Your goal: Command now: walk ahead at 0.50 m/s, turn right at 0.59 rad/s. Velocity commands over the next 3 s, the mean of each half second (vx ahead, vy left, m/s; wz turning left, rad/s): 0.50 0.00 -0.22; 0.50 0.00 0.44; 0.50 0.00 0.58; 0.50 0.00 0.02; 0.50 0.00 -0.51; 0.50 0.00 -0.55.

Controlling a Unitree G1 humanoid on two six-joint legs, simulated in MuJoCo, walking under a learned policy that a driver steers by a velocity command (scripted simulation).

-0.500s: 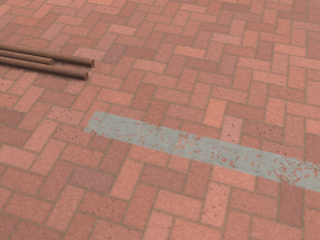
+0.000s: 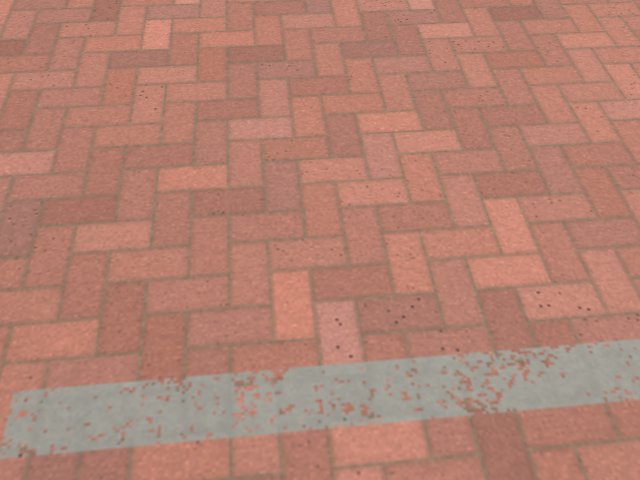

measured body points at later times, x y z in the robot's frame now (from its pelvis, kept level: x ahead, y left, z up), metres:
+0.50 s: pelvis +0.27 -0.08 +0.00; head +0.29 -0.09 +0.45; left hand +0.39 +0.18 -0.11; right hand +0.37 -0.37 -0.12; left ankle +0.36 +0.09 -0.66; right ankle +0.26 -0.16 -0.75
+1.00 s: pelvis +0.56 -0.03 -0.01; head +0.60 -0.01 +0.44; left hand +0.67 +0.27 -0.10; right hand +0.72 -0.28 -0.11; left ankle +0.58 +0.04 -0.75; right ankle +0.59 -0.20 -0.66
